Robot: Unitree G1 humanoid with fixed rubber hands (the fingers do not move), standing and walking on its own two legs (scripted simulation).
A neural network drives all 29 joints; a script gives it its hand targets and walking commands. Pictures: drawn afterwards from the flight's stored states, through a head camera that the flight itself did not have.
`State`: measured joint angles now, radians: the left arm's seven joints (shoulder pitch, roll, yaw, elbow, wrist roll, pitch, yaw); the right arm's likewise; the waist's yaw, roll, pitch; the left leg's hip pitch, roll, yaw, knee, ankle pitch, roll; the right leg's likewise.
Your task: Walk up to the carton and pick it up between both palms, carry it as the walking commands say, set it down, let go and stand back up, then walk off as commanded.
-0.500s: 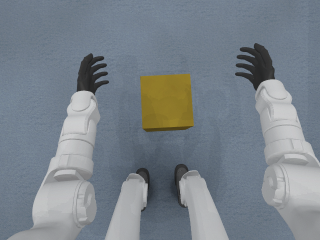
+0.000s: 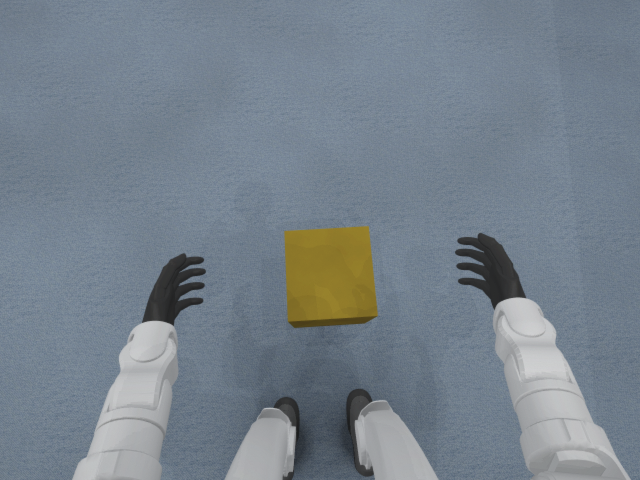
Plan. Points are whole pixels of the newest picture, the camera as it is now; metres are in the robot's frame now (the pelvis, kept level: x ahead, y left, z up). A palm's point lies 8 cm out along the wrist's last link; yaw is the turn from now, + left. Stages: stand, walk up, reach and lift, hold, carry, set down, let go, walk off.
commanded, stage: let go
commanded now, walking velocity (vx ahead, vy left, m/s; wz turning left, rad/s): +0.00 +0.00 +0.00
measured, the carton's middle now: (328, 281) +0.44 -0.02 -0.60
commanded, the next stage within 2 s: stand in 0.82 s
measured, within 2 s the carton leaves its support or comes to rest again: neither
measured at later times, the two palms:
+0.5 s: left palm (78, 429) +0.20 +0.24 -0.01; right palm (561, 420) +0.19 -0.23 -0.02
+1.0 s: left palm (67, 470) +0.16 +0.27 -0.05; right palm (588, 465) +0.15 -0.26 -0.03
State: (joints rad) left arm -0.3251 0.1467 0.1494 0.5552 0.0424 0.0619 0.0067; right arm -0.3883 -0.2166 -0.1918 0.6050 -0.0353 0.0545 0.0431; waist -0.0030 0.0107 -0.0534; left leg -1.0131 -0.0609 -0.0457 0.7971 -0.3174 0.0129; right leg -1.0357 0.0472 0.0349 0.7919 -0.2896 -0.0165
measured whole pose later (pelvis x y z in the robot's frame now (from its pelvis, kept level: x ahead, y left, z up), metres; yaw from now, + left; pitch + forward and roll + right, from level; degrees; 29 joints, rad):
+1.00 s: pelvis +0.05 +0.01 +0.05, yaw -1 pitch +0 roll +0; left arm 0.27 0.28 0.05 0.72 0.04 -0.05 0.00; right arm 0.31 -0.24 -0.04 0.66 -0.04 -0.04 -0.01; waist 0.01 -0.02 -0.05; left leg -0.17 -0.03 -0.02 0.50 -0.33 0.02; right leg -0.20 0.05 0.04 0.49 -0.29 -0.02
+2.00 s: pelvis +0.07 +0.01 +0.05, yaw -2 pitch -2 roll -1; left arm 0.33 0.23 -0.03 1.14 0.02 0.00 0.04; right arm 0.38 -0.20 0.02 1.03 -0.01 -0.01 -0.05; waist 0.00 0.00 0.00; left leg -0.08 -0.02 0.01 0.48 -0.37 0.03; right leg -0.11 0.04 0.04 0.48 -0.33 -0.02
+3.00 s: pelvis +0.06 +0.01 +0.05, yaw -2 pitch -2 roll -1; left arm 0.41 0.17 0.00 1.17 0.04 -0.03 0.05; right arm 0.41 -0.16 -0.02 1.16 -0.03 0.01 -0.04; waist 0.06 0.01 -0.02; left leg -0.25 0.02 0.06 0.79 -0.48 0.00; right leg -0.13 0.05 0.03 0.48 -0.33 -0.04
